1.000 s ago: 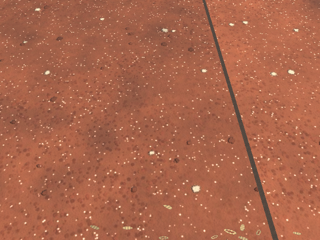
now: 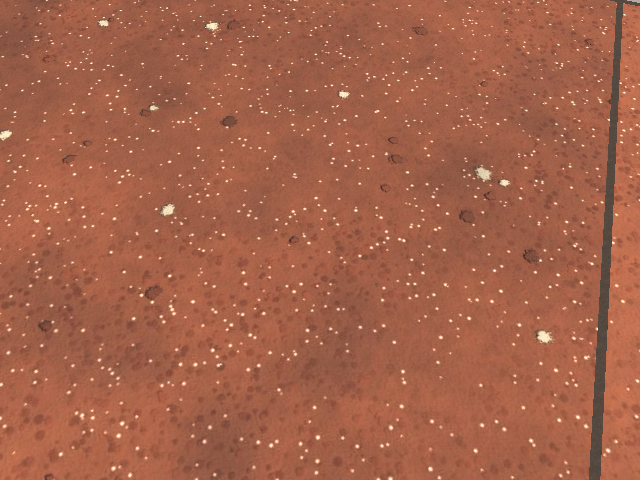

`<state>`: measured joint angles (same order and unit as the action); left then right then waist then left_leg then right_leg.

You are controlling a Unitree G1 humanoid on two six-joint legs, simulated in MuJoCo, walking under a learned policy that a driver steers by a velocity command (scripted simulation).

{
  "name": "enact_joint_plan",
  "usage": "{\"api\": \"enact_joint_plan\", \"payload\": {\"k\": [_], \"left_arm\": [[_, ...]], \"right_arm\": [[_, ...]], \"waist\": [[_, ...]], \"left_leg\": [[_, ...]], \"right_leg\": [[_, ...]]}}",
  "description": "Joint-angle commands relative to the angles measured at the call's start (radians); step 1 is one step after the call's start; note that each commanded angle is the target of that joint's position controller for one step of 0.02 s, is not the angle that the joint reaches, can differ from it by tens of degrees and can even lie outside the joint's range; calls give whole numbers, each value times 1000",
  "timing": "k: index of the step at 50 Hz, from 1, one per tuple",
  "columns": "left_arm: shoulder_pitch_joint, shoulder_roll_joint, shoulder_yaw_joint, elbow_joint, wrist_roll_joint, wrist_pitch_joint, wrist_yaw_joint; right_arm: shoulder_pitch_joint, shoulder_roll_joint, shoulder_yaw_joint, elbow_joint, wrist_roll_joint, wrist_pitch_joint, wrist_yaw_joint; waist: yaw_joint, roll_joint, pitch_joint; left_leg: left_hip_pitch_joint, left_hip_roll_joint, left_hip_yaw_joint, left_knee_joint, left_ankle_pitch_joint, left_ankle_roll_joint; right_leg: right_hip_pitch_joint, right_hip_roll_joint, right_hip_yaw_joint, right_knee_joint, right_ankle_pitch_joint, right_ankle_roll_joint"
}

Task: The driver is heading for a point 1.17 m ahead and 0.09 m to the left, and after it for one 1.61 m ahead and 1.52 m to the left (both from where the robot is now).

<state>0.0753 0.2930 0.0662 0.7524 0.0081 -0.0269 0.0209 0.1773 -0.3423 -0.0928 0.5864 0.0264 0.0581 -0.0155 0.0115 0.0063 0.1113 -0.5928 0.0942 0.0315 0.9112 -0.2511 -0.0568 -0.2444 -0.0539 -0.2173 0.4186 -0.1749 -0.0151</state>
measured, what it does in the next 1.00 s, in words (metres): walks ahead: left foot, then right foot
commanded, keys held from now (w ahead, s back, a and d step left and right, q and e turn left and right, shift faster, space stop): q+shift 0.42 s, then shift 0.02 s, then e+shift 0.50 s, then w+e+shift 0.06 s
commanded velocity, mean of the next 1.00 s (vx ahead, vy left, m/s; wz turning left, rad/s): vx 0.03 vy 0.00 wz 0.27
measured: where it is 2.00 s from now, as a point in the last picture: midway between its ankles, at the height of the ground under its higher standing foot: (407, 306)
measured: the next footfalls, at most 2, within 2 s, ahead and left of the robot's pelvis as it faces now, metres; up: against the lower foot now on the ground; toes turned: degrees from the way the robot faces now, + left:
left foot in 0.12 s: +0.12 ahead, +0.13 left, +0.00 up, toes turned +17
right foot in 0.52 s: +0.22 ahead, -0.07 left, +0.00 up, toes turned +33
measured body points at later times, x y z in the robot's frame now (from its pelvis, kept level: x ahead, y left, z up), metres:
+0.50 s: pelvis +0.08 +0.01 -0.01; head +0.12 +0.03 +0.44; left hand +0.13 +0.34 -0.10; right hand +0.39 -0.17 -0.06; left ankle +0.08 +0.12 -0.74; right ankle +0.19 -0.10 -0.73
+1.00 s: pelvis +0.12 +0.00 +0.00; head +0.15 +0.00 +0.45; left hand +0.22 +0.33 -0.08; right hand +0.31 -0.25 -0.10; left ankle +0.08 +0.12 -0.74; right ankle +0.14 -0.12 -0.67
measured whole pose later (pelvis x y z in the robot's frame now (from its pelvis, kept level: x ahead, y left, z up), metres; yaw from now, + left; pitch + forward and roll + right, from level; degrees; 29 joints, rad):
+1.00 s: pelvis +0.12 +0.00 +0.00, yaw +10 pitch +2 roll +2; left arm 0.16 0.36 0.10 0.63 -0.04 0.06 -0.02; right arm 0.18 -0.28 -0.08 0.64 -0.01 -0.01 -0.04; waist -0.01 -0.02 0.05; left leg -0.24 0.02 0.07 0.47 -0.26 0.00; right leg -0.54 -0.02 0.02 1.07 -0.41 0.06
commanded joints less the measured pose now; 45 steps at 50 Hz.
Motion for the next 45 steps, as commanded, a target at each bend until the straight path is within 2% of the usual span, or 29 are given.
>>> {"api": "enact_joint_plan", "payload": {"k": [1,3,5,6,7,8,9,10,11,14,17,21,25,26,27,28,29,30,31,32,33,34,37,40,41,42,43,44,45], "left_arm": [[-97,158,45,-76,-23,-10,-6],[-78,177,55,-67,-36,-4,-17],[-43,158,55,-46,-48,6,-24],[15,136,53,-34,-33,10,-31],[-2,92,34,-104,8,8,-31],[-76,122,37,-118,13,5,-26],[-109,142,41,-130,-11,3,-24],[-95,133,41,-119,-13,0,-15],[-84,147,45,-111,1,-1,-6],[-46,129,41,-90,1,0,-9],[-49,91,26,-86,-8,3,-12],[-46,103,29,-88,-13,5,-22],[43,106,31,-64,-4,-7,-38],[35,97,25,-71,10,-9,-42],[-6,121,17,-100,35,-10,-42],[-76,109,-1,-97,61,-11,-40],[-141,47,-19,-127,47,-15,-41],[-139,47,-19,-128,23,-10,-42],[-88,101,-3,-117,0,-3,-40],[-48,157,13,-115,-17,0,-36],[-24,204,27,-118,-23,6,-30],[-12,218,34,-127,-25,13,-24],[8,194,43,-156,-34,30,-11],[-1,171,50,-187,-43,47,-5],[-3,156,48,-200,-44,51,-6],[15,139,44,-213,-47,52,-9],[55,118,39,-211,-45,50,-15],[78,151,54,-202,-39,49,-21],[86,183,69,-192,-38,53,-26]], "right_arm": [[53,-51,-15,-60,1,13,30],[21,-69,-27,-82,2,23,42],[60,-92,-47,-75,-4,22,36],[145,-188,-82,-63,-9,16,17],[132,-332,-105,-91,-22,8,1],[140,-270,-86,-112,-44,-26,16],[116,-240,-72,-105,-39,-50,22],[78,-216,-67,-100,-17,-58,17],[24,-185,-57,-109,0,-51,8],[-51,-168,-46,-143,-19,-32,-17],[-38,-181,-54,-139,-11,-24,-24],[-53,-181,-56,-146,-10,-13,-20],[-79,-110,-21,-138,-16,-12,-11],[-39,-66,-3,-119,-22,-14,-10],[32,7,22,-99,-47,-18,-10],[71,2,19,-107,-52,-25,-9],[60,-45,10,-83,-64,-33,-13],[19,-57,5,-72,-65,-41,-10],[-29,-52,3,-61,-68,-46,-9],[-65,-59,-1,-71,-67,-47,-8],[-80,-53,-1,-75,-58,-49,-7],[-74,-48,-1,-72,-51,-54,-8],[-47,-35,-9,-51,-40,-70,-11],[-8,-32,-20,-29,-37,-84,-5],[5,-48,-27,-23,-40,-85,-5],[13,-77,-36,-15,-47,-80,-6],[7,-94,-40,-14,-60,-78,-9],[-25,-75,-34,-34,-66,-82,-17],[-38,-52,-24,-45,-57,-83,-26]], "waist": [[-31,-112,-186],[-30,-102,-171],[-58,-48,-179],[-83,121,-197],[-31,408,-204],[-97,247,-328],[-83,165,-299],[-50,102,-256],[-27,77,-231],[12,82,-252],[0,83,-266],[-14,141,-251],[-2,180,-285],[-9,145,-272],[-59,-32,-260],[-143,-242,-176],[-129,-213,-138],[-113,-167,-130],[-75,-131,-132],[-47,-124,-117],[-42,-132,-98],[-39,-142,-92],[-28,-164,-123],[-35,-118,-181],[-33,-60,-194],[-16,70,-184],[-5,222,-188],[-7,230,-199],[0,131,-201]], "left_leg": [[187,6,13,-121,49,40],[211,-13,39,-212,14,72],[337,-63,58,-358,101,123],[516,-6,-96,-453,448,189],[693,225,-546,-495,672,397],[680,269,-636,-538,568,465],[655,238,-553,-555,492,424],[612,182,-489,-551,405,366],[567,151,-451,-549,370,326],[453,80,-390,-533,439,300],[431,50,-425,-512,375,292],[371,23,-518,-504,235,268],[356,16,-486,-400,269,220],[326,-22,-455,-375,174,178],[285,-125,-350,-237,-62,113],[277,-191,-263,-230,-277,54],[333,-117,-239,-233,-225,16],[378,-110,-207,-343,-115,17],[425,-123,-187,-392,-36,22],[431,-129,-174,-394,-9,27],[416,-135,-152,-383,-17,35],[394,-143,-129,-372,-38,41],[348,-158,-109,-364,-68,50],[410,-118,-133,-419,-17,75],[460,-63,-177,-461,13,104],[510,32,-272,-514,91,165],[560,192,-416,-573,244,260],[566,311,-476,-571,407,337],[533,317,-426,-557,465,340]], "right_leg": [[75,-281,99,-106,297,-166],[115,-298,85,-55,262,-135],[87,-253,24,104,200,-62],[-55,-164,-33,346,65,12],[-436,19,-16,684,-483,111],[-484,46,237,833,-523,101],[-505,32,282,847,-440,75],[-504,17,302,796,-355,58],[-494,8,309,734,-291,56],[-357,58,299,610,-191,78],[-294,100,317,437,-159,98],[-209,130,338,300,-135,91],[-31,75,285,111,0,48],[38,35,311,18,103,21],[76,-119,511,-80,210,-31],[-66,-224,697,-141,180,-185],[-132,-210,722,-165,33,-211],[-133,-137,638,-142,-46,-156],[-133,-74,582,-122,-124,-105],[-139,-61,587,-121,-169,-87],[-144,-60,607,-122,-179,-85],[-137,-61,627,-118,-175,-93],[-79,-55,677,-73,-74,-127],[-92,-21,670,18,48,-114],[-145,15,623,83,29,-87],[-247,80,522,189,-79,-41],[-343,146,394,361,-254,6],[-407,106,339,606,-425,44],[-411,58,326,742,-415,67]]}}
